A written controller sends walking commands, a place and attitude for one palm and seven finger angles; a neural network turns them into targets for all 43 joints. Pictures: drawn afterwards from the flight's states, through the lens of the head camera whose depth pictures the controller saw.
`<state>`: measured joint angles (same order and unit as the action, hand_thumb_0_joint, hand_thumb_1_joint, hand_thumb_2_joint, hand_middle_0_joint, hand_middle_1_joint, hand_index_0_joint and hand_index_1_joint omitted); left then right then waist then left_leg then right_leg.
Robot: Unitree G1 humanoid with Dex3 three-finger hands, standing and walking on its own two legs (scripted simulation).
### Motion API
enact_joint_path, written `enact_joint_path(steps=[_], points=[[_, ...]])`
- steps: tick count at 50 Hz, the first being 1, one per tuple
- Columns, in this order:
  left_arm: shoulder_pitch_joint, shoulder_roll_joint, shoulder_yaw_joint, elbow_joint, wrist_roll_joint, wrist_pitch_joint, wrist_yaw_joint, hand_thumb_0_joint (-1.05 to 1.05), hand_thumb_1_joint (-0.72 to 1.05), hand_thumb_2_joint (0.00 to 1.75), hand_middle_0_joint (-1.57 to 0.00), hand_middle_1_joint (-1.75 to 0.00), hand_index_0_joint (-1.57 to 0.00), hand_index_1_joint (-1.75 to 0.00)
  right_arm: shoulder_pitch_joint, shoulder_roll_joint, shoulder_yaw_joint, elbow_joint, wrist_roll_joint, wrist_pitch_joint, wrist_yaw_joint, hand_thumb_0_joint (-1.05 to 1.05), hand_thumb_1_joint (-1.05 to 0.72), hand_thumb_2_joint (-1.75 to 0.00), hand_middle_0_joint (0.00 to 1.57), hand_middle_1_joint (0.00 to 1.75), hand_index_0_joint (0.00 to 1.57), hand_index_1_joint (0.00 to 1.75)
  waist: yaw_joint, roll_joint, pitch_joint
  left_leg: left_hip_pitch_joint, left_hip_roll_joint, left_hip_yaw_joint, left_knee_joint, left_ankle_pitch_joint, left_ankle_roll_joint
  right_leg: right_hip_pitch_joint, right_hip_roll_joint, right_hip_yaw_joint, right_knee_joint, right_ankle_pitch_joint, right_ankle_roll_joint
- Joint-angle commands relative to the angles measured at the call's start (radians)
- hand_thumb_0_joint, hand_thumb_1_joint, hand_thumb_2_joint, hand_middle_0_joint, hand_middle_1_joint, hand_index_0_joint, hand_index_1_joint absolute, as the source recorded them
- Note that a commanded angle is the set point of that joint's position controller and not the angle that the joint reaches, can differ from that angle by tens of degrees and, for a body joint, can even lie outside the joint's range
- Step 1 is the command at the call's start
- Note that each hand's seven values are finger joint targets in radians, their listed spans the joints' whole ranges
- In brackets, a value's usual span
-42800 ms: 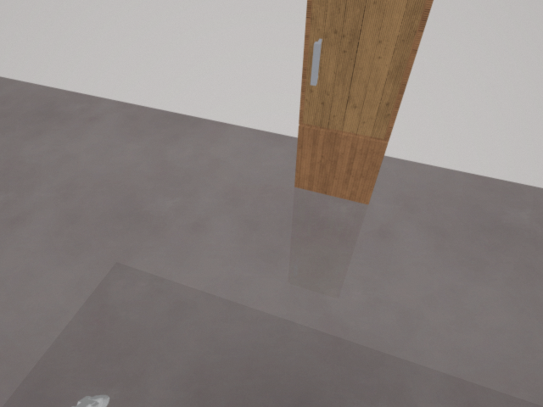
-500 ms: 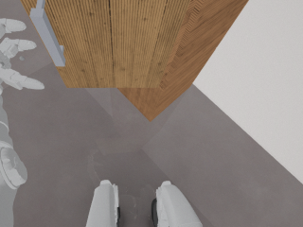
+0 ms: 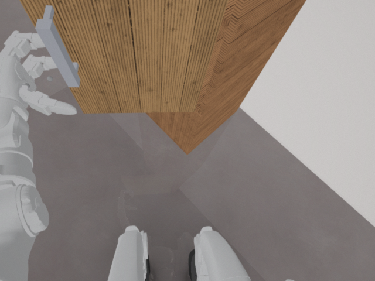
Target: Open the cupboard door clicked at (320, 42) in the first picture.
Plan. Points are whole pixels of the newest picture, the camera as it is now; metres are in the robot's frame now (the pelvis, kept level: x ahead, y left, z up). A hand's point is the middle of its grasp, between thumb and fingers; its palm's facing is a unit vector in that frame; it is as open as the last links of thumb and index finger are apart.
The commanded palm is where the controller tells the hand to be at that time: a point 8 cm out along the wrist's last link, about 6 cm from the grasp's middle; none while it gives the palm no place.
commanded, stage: slide the fingers in behind the handle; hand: left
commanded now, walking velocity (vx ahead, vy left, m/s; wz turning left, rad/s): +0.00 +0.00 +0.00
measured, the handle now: (62, 50) +0.56 +0.23 +0.07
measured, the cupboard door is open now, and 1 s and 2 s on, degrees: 51 51 54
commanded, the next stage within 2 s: close the thumb around the handle in 0.84 s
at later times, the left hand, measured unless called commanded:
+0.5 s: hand (71, 77) +0.50 +0.21 +0.06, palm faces +0.03 -1.00 -0.02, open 13.9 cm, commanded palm +0.49 +0.25 +0.06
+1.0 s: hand (68, 79) +0.50 +0.21 +0.06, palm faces +0.03 -1.00 -0.03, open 13.9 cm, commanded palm +0.48 +0.25 +0.06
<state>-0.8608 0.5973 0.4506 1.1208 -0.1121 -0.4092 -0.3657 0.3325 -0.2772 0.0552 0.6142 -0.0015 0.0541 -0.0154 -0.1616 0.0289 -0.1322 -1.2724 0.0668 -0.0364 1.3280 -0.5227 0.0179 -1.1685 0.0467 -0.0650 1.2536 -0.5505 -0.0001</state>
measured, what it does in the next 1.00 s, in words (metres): stands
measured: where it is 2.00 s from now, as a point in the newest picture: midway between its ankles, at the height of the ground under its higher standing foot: outside the picture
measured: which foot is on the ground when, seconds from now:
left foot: down 0.00-1.00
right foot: down 0.00-1.00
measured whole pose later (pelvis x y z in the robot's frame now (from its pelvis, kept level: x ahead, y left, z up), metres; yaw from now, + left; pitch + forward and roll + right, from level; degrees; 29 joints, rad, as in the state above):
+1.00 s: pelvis +0.00 +0.00 +0.00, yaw +0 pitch +26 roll -4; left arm -0.83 0.51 0.41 1.11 -0.10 -0.45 -0.28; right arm 0.33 -0.27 0.04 0.61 -0.01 0.06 0.00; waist -0.16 0.03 -0.14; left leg -1.23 0.06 -0.03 1.31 -0.52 0.01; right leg -1.14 0.04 -0.05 1.25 -0.55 -0.01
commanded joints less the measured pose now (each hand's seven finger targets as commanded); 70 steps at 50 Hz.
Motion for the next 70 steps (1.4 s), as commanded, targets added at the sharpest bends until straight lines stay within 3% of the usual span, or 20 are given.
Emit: enact_joint_path(steps=[1,11,14,16,18,20,22,25,31,33,38,40,47,50,55,60,63,65,66,70], points=[[-0.402,0.29,0.044,-0.184,-0.016,-0.057,0.013,0.0,-0.5,0.3,-0.3,-1.2,-0.3,-1.2,0.165,-0.192,-0.072,-0.043,-0.003,-0.011,-0.015,0.0,-0.9,-0.9,0.2,0.3,0.2,0.3,-0.012,0.148,-0.506,0.479,-0.022,-0.041,-0.138,0.329,0.019,0.13,0.013,0.027,-0.159,0.268,-0.024],[-0.419,0.236,0.015,-0.229,-0.014,-0.069,0.041,0.0,-0.5,0.3,-0.3,-1.2,-0.3,-1.2,0.169,-0.184,-0.077,-0.039,-0.006,-0.013,-0.007,0.0,-0.9,-0.9,0.2,0.3,0.2,0.3,-0.012,0.181,-0.544,0.53,-0.021,-0.044,-0.143,0.367,0.013,0.127,0.012,0.023,-0.155,0.293,-0.025],[-0.401,0.188,-0.01,-0.243,-0.013,-0.066,0.054,0.0,-0.5,0.3,-0.3,-1.2,-0.3,-1.2,0.173,-0.178,-0.082,-0.039,-0.008,-0.01,-0.003,0.0,-0.9,-0.9,0.2,0.3,0.2,0.3,-0.013,0.178,-0.553,0.554,-0.022,-0.044,-0.146,0.392,0.012,0.127,0.011,0.019,-0.158,0.31,-0.024],[-0.384,0.206,0.013,-0.249,-0.015,-0.071,0.064,0.0,-0.5,0.3,-0.3,-1.2,-0.3,-1.2,0.176,-0.18,-0.083,-0.039,-0.009,-0.008,0.0,0.0,-0.9,-0.9,0.2,0.3,0.2,0.3,-0.002,0.168,-0.557,0.564,-0.021,-0.047,-0.15,0.418,0.009,0.14,0.012,0.017,-0.154,0.329,-0.025],[-0.377,0.156,-0.02,-0.229,-0.012,-0.067,0.074,0.0,-0.5,0.3,-0.3,-1.2,-0.3,-1.2,0.17,-0.172,-0.083,-0.041,-0.008,-0.006,0.003,0.0,-0.9,-0.9,0.2,0.3,0.2,0.3,-0.013,0.144,-0.516,0.535,-0.024,-0.042,-0.155,0.379,0.011,0.134,0.012,0.016,-0.164,0.306,-0.022],[-0.391,0.166,-0.012,-0.213,-0.009,-0.072,0.089,0.0,-0.5,0.3,-0.3,-1.2,-0.3,-1.2,0.175,-0.173,-0.08,-0.038,-0.01,-0.005,0.003,0.0,-0.9,-0.9,0.2,0.3,0.2,0.3,-0.017,0.129,-0.479,0.506,-0.027,-0.04,-0.158,0.347,0.014,0.139,0.013,0.019,-0.169,0.287,-0.024],[-0.411,0.145,-0.027,-0.232,-0.003,-0.084,0.1,0.0,-0.5,0.3,-0.3,-1.2,-0.3,-1.2,0.169,-0.17,-0.083,-0.039,-0.012,-0.007,0.004,0.0,-0.9,-0.9,0.2,0.3,0.2,0.3,-0.019,0.142,-0.512,0.521,-0.027,-0.038,-0.156,0.347,0.012,0.133,0.01,0.022,-0.167,0.286,-0.022],[-0.382,0.216,0.034,-0.226,0.0,-0.102,0.11,0.0,-0.5,0.3,-0.3,-1.2,-0.3,-1.2,0.177,-0.175,-0.08,-0.043,-0.017,-0.006,0.004,0.0,-0.9,-0.9,0.2,0.3,0.2,0.3,0.001,0.13,-0.526,0.5,-0.031,-0.034,-0.152,0.373,0.014,0.177,0.012,0.026,-0.157,0.317,-0.025],[-0.376,0.132,-0.032,-0.237,-0.006,-0.11,0.092,0.0,-0.5,0.3,-0.3,-1.2,-0.3,-1.2,0.161,-0.168,-0.086,-0.047,-0.01,-0.002,0.009,0.0,-0.9,-0.9,0.2,0.3,0.2,0.3,-0.014,0.142,-0.518,0.532,-0.029,-0.029,-0.157,0.37,0.012,0.159,0.011,0.027,-0.168,0.321,-0.021],[-0.358,0.16,-0.011,-0.22,-0.01,-0.101,0.089,0.0,-0.5,0.3,-0.3,-1.2,-0.3,-1.2,0.165,-0.173,-0.085,-0.047,-0.009,0.002,0.006,0.0,-0.9,-0.9,0.2,0.3,0.2,0.3,-0.007,0.121,-0.513,0.511,-0.031,-0.032,-0.161,0.364,0.012,0.178,0.01,0.026,-0.167,0.321,-0.022],[-0.358,0.139,-0.022,-0.219,-0.017,-0.101,0.087,0.0,-0.5,0.3,-0.3,-1.2,-0.3,-1.2,0.158,-0.169,-0.085,-0.046,-0.007,0.0,0.003,0.0,-0.9,-0.9,0.2,0.3,0.2,0.3,-0.011,0.106,-0.498,0.493,-0.034,-0.024,-0.16,0.343,0.016,0.184,0.01,0.032,-0.176,0.313,-0.019],[-0.354,0.174,0.005,-0.213,-0.016,-0.107,0.089,0.0,-0.5,0.3,-0.3,-1.2,-0.3,-1.2,0.161,-0.171,-0.083,-0.046,-0.009,-0.002,0.001,0.0,-0.9,-0.9,0.2,0.3,0.2,0.3,-0.002,0.123,-0.495,0.49,-0.035,-0.025,-0.158,0.347,0.015,0.184,0.01,0.032,-0.169,0.314,-0.023],[-0.364,0.152,-0.019,-0.212,-0.014,-0.11,0.084,0.0,-0.5,0.3,-0.3,-1.2,-0.3,-1.2,0.154,-0.17,-0.083,-0.047,-0.008,-0.002,0.004,0.0,-0.9,-0.9,0.2,0.3,0.2,0.3,-0.007,0.131,-0.506,0.497,-0.035,-0.027,-0.156,0.345,0.014,0.175,0.009,0.032,-0.169,0.309,-0.021],[-0.364,0.164,-0.004,-0.24,-0.019,-0.115,0.084,0.0,-0.33,0.37,-0.31,-1.22,-0.31,-1.22,0.156,-0.172,-0.085,-0.05,-0.011,-0.004,0.002,0.0,-0.9,-0.9,0.2,0.3,0.2,0.3,-0.001,0.134,-0.535,0.518,-0.033,-0.029,-0.153,0.367,0.014,0.179,0.011,0.031,-0.161,0.322,-0.024],[-0.357,0.193,0.015,-0.227,-0.021,-0.111,0.083,0.0,-0.05,0.49,-0.33,-1.25,-0.33,-1.25,0.156,-0.174,-0.081,-0.048,-0.009,-0.003,-0.001,0.0,-0.9,-0.9,0.2,0.3,0.2,0.3,0.004,0.126,-0.504,0.488,-0.034,-0.028,-0.158,0.347,0.014,0.192,0.011,0.033,-0.165,0.314,-0.024],[-0.347,0.157,-0.004,-0.243,-0.023,-0.112,0.081,0.0,0.23,0.61,-0.35,-1.28,-0.35,-1.28,0.156,-0.169,-0.085,-0.051,-0.009,-0.006,0.002,0.0,-0.9,-0.9,0.2,0.3,0.2,0.3,0.005,0.151,-0.523,0.529,-0.032,-0.031,-0.159,0.374,0.011,0.17,0.011,0.027,-0.161,0.321,-0.025],[-0.334,0.193,0.021,-0.221,-0.02,-0.105,0.084,0.0,0.4,0.68,-0.36,-1.3,-0.36,-1.3,0.155,-0.174,-0.082,-0.05,-0.009,-0.002,0.0,0.0,-0.9,-0.9,0.2,0.3,0.2,0.3,0.007,0.11,-0.504,0.486,-0.031,-0.027,-0.159,0.356,0.013,0.195,0.01,0.031,-0.164,0.322,-0.021],[-0.352,0.147,-0.014,-0.268,-0.024,-0.116,0.08,0.0,0.51,0.73,-0.37,-1.31,-0.37,-1.31,0.156,-0.168,-0.086,-0.053,-0.009,-0.005,0.004,0.0,-0.9,-0.9,0.2,0.3,0.2,0.3,0.008,0.161,-0.541,0.548,-0.032,-0.034,-0.163,0.392,0.008,0.175,0.01,0.025,-0.158,0.331,-0.026],[-0.325,0.161,0.005,-0.252,-0.022,-0.115,0.084,0.0,0.56,0.76,-0.38,-1.31,-0.38,-1.31,0.156,-0.17,-0.088,-0.05,-0.009,-0.003,0.004,0.0,-0.9,-0.9,0.2,0.3,0.2,0.3,0.017,0.156,-0.546,0.559,-0.029,-0.034,-0.164,0.399,0.004,0.168,0.01,0.022,-0.159,0.33,-0.026],[-0.339,0.173,0.011,-0.253,-0.023,-0.118,0.088,0.0,0.79,0.85,-0.39,-1.34,-0.39,-1.34,0.158,-0.172,-0.085,-0.049,-0.01,-0.003,0.002,0.0,-0.9,-0.9,0.2,0.3,0.2,0.3,0.006,0.116,-0.513,0.52,-0.031,-0.033,-0.163,0.375,0.011,0.185,0.012,0.026,-0.163,0.326,-0.024]])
